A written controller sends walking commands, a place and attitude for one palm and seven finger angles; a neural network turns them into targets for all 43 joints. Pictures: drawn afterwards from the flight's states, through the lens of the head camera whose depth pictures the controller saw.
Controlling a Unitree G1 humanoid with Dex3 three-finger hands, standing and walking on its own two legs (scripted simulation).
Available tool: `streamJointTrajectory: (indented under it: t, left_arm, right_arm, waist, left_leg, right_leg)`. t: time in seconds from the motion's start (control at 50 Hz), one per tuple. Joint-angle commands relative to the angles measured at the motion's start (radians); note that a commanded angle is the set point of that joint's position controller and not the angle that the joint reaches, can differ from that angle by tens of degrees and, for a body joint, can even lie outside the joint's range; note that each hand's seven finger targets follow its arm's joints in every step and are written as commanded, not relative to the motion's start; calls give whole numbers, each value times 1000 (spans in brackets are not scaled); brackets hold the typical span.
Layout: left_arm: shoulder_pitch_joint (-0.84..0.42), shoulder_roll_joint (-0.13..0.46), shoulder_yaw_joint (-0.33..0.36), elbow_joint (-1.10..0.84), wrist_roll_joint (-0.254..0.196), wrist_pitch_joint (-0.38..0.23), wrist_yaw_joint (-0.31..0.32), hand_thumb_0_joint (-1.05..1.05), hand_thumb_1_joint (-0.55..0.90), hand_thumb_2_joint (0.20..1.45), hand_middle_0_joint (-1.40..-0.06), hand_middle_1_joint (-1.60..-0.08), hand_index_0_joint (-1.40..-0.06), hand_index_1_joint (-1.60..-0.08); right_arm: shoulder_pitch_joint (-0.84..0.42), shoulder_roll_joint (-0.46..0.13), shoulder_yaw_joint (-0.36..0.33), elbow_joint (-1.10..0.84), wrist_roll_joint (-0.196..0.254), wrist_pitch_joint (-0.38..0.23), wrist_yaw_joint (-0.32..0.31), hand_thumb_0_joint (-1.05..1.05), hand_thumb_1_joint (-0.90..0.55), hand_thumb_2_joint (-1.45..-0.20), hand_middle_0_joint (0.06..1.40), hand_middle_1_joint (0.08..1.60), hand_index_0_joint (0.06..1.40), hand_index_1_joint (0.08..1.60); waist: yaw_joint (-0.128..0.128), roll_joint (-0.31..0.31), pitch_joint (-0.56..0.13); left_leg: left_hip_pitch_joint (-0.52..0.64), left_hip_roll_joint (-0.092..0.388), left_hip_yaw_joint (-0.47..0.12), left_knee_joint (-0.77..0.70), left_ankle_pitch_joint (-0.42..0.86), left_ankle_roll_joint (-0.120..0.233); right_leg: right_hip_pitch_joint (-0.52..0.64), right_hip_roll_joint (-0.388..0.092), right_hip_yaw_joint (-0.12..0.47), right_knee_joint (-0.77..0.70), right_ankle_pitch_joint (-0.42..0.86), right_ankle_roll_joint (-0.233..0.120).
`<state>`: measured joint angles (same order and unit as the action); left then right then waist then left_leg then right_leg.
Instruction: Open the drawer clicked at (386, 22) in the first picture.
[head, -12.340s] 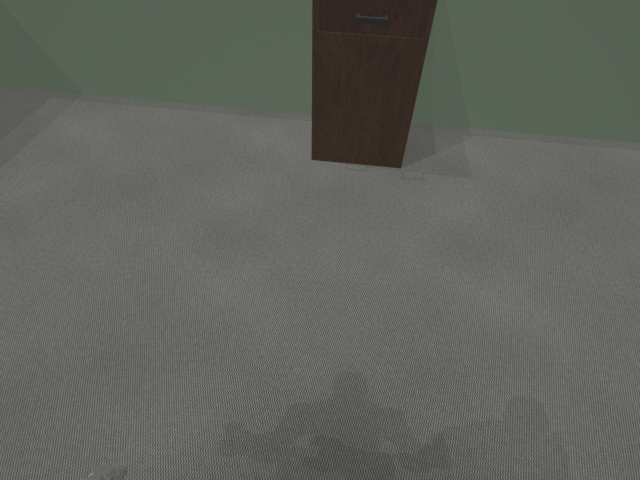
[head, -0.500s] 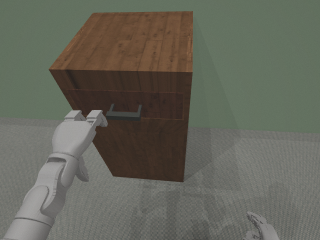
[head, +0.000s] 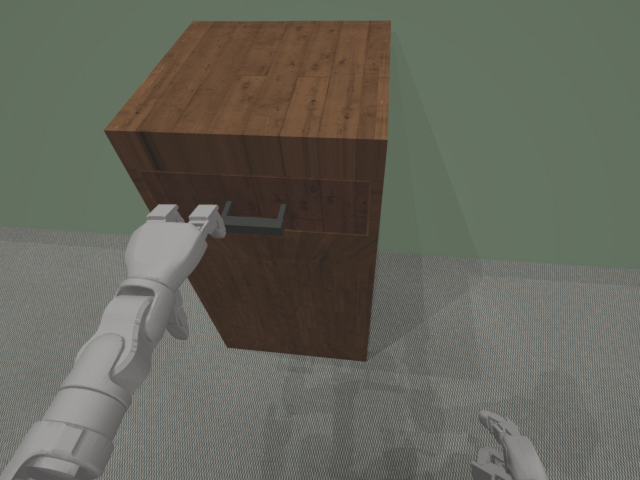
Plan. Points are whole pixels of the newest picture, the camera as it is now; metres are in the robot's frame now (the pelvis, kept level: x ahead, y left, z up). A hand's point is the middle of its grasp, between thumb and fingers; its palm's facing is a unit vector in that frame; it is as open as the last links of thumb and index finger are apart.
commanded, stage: move the hooked fingers above the handle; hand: left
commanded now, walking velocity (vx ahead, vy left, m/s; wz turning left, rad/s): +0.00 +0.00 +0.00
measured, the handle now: (252, 216) +0.55 +0.21 -0.05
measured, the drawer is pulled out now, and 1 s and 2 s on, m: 0.00 0.00 0.00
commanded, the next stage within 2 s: none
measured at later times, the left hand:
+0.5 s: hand (211, 246) +0.41 +0.22 +0.03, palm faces -0.03 -0.01 -1.00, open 13.8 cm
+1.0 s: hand (236, 227) +0.47 +0.20 +0.01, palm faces -0.03 -0.01 -1.00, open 13.8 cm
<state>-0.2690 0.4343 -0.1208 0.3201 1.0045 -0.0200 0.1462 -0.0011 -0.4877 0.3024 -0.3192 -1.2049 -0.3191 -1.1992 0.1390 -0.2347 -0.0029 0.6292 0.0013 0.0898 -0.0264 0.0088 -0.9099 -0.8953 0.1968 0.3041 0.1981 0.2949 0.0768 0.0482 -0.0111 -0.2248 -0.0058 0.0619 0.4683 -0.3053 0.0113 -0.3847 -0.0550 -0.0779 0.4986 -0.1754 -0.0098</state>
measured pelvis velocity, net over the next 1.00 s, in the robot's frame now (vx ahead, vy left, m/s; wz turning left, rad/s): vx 0.01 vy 0.01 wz -0.02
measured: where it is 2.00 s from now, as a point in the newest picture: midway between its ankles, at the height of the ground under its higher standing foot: outside the picture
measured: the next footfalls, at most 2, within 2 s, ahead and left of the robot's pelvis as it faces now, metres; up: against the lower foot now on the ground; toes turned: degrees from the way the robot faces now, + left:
none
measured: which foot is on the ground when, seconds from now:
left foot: down 0.00-1.00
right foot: down 0.00-1.00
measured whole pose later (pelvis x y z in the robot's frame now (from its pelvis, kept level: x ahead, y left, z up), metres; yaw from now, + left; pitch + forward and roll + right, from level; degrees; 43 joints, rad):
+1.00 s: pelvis +0.01 +0.01 -0.02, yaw -1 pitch +15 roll +1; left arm -0.72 0.41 -0.07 0.96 1.10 -0.08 0.34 0.00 -0.49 0.30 -0.32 -1.20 -0.32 -1.20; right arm 0.30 -0.26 -0.06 0.69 -0.02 0.11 -0.01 0.01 -0.91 -0.90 0.20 0.30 0.20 0.29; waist -0.06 0.03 -0.09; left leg -0.53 0.00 0.08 0.65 -0.39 0.02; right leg -0.68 -0.05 -0.05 0.64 -0.22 0.00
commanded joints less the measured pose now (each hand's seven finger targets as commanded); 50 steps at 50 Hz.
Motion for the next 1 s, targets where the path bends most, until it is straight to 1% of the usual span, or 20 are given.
streamJointTrajectory:
  t: [0.0, 0.04, 0.06, 0.16, 0.2, 0.26, 0.32, 0.38, 0.4, 0.48, 0.52, 0.62, 0.64, 0.68, 0.76, 0.8, 0.86, 0.92, 0.96, 0.98]
  left_arm:
    - [-409, 167, 99, -172, 6, -25, 53, 0, -500, 300, -300, -1200, -300, -1200]
    - [-389, 208, 143, -121, 10, -22, 58, 0, -500, 300, -300, -1200, -300, -1200]
    - [-391, 172, 111, -84, 9, -18, 58, 0, -500, 300, -300, -1200, -300, -1200]
    - [-451, 207, 137, -34, 24, -20, 79, 0, -500, 300, -300, -1200, -300, -1200]
    - [-483, 201, 131, 3, 24, -23, 89, 0, -500, 300, -300, -1200, -300, -1200]
    - [-504, 268, 192, 25, 29, -36, 110, 0, -500, 300, -300, -1200, -300, -1200]
    - [-545, 218, 147, 65, 31, -43, 120, 0, -500, 300, -300, -1200, -300, -1200]
    - [-573, 224, 147, 138, 35, -44, 127, 0, -500, 300, -300, -1200, -300, -1200]
    - [-610, 203, 120, 146, 37, -48, 128, 0, -500, 300, -300, -1200, -300, -1200]
    - [-685, 258, 158, 222, 48, -67, 140, 0, -500, 300, -300, -1200, -300, -1200]
    - [-725, 226, 125, 261, 54, -72, 147, 0, -500, 300, -300, -1200, -300, -1200]
    - [-750, 266, 169, 332, 62, -84, 176, 0, -500, 300, -300, -1200, -300, -1200]
    - [-741, 276, 180, 364, 60, -78, 177, 0, -500, 300, -300, -1200, -300, -1200]
    - [-760, 245, 151, 372, 68, -75, 184, 0, -500, 300, -300, -1200, -300, -1200]
    - [-810, 210, 124, 368, 75, -76, 192, 0, -500, 300, -300, -1200, -300, -1200]
    - [-809, 187, 111, 396, 75, -72, 197, 0, -500, 300, -300, -1200, -300, -1200]
    - [-867, 220, 132, 413, 79, -70, 216, 0, -500, 300, -300, -1200, -300, -1200]
    - [-905, 242, 145, 432, 97, -58, 240, 0, -500, 300, -300, -1200, -300, -1200]
    - [-952, 231, 131, 438, 98, -47, 252, 0, -500, 300, -300, -1200, -300, -1200]
    - [-922, 244, 147, 470, 97, -37, 254, 0, -500, 300, -300, -1200, -300, -1200]
  right_arm:
    - [-27, -124, -57, -117, 1, -44, -13, 0, -900, -900, 200, 300, 200, 300]
    - [-18, -133, -60, -117, 1, -39, -13, 0, -900, -900, 200, 300, 200, 300]
    - [-14, -129, -59, -117, 2, -37, -12, 0, -900, -900, 200, 300, 200, 300]
    - [15, -139, -69, -114, 6, -31, -11, 0, -900, -900, 200, 300, 200, 300]
    - [28, -141, -73, -107, 8, -29, -14, 0, -900, -900, 200, 300, 200, 300]
    - [47, -146, -80, -106, 7, -32, -19, 0, -900, -900, 200, 300, 200, 300]
    - [65, -147, -87, -92, 10, -33, -18, 0, -900, -900, 200, 300, 200, 300]
    - [88, -153, -90, -80, 11, -33, -18, 0, -900, -900, 200, 300, 200, 300]
    - [92, -154, -91, -76, 10, -34, -18, 0, -900, -900, 200, 300, 200, 300]
    - [128, -158, -94, -62, 6, -32, -23, 0, -900, -900, 200, 300, 200, 300]
    - [139, -157, -95, -55, 5, -30, -22, 0, -900, -900, 200, 300, 200, 300]
    - [171, -161, -101, -47, -3, -26, -16, 0, -900, -900, 200, 300, 200, 300]
    - [170, -166, -98, -48, -4, -23, -14, 0, -900, -900, 200, 300, 200, 300]
    - [179, -163, -102, -46, -3, -22, -9, 0, -900, -900, 200, 300, 200, 300]
    - [205, -165, -110, -45, -8, -18, 0, 0, -900, -900, 200, 300, 200, 300]
    - [215, -164, -112, -37, -10, -14, 4, 0, -900, -900, 200, 300, 200, 300]
    - [228, -172, -110, -26, -13, -10, 3, 0, -900, -900, 200, 300, 200, 300]
    - [235, -172, -108, -15, -19, -6, 5, 0, -900, -900, 200, 300, 200, 300]
    - [241, -171, -108, -10, -21, -7, 8, 0, -900, -900, 200, 300, 200, 300]
    - [245, -173, -107, -6, -23, -5, 11, 0, -900, -900, 200, 300, 200, 300]
  waist:
    - [-26, -21, -310]
    - [-21, -45, -322]
    - [-26, -74, -299]
    - [-24, -54, -333]
    - [-39, -68, -336]
    - [-28, -62, -376]
    - [-52, -50, -369]
    - [-66, -67, -361]
    - [-78, -53, -357]
    - [-83, -61, -397]
    - [-99, -50, -390]
    - [-95, -63, -450]
    - [-93, -60, -436]
    - [-101, -50, -435]
    - [-116, -39, -490]
    - [-123, -41, -475]
    - [-134, -60, -468]
    - [-136, -23, -494]
    - [-150, 0, -503]
    - [-140, -7, -510]
  left_leg:
    - [-60, -36, -35, -53, 284, 0]
    - [-92, -39, -35, -48, 287, 0]
    - [-108, -37, -32, -48, 273, 3]
    - [-133, -37, -29, -38, 271, 6]
    - [-138, -37, -25, -27, 265, 12]
    - [-162, -40, -22, -22, 261, 17]
    - [-162, -39, -18, -8, 282, 16]
    - [-178, -39, -20, 4, 257, 19]
    - [-173, -39, -20, 8, 248, 20]
    - [-198, -43, -21, 26, 246, 25]
    - [-204, -43, -21, 37, 242, 23]
    - [-227, -42, -19, 61, 278, 25]
    - [-251, -44, -23, 62, 270, 24]
    - [-246, -39, -22, 68, 281, 23]
    - [-209, -32, -30, 91, 345, 20]
    - [-209, -29, -33, 98, 356, 19]
    - [-232, -29, -38, 104, 324, 22]
    - [-235, -30, -38, 116, 340, 18]
    - [-230, -28, -40, 125, 352, 17]
    - [-238, -29, -39, 129, 357, 16]
  right_leg:
    - [240, 48, 49, -13, 152, -40]
    - [261, 51, 52, -4, 164, -39]
    - [250, 47, 50, -5, 158, -36]
    - [249, 47, 55, 14, 162, -38]
    - [235, 47, 57, 16, 168, -35]
    - [268, 45, 69, 24, 177, -34]
    - [230, 48, 61, 35, 202, -34]
    - [200, 51, 59, 38, 177, -32]
    - [178, 51, 59, 37, 168, -31]
    - [186, 50, 61, 54, 177, -31]
    - [150, 51, 59, 59, 172, -30]
    - [164, 53, 63, 86, 222, -29]
    - [157, 55, 59, 90, 214, -31]
    - [130, 56, 55, 96, 217, -31]
    - [105, 63, 50, 113, 247, -32]
    - [82, 65, 48, 114, 245, -32]
    - [64, 66, 47, 119, 219, -30]
    - [50, 65, 46, 134, 226, -32]
    - [35, 66, 46, 139, 230, -32]
    - [43, 67, 46, 144, 234, -32]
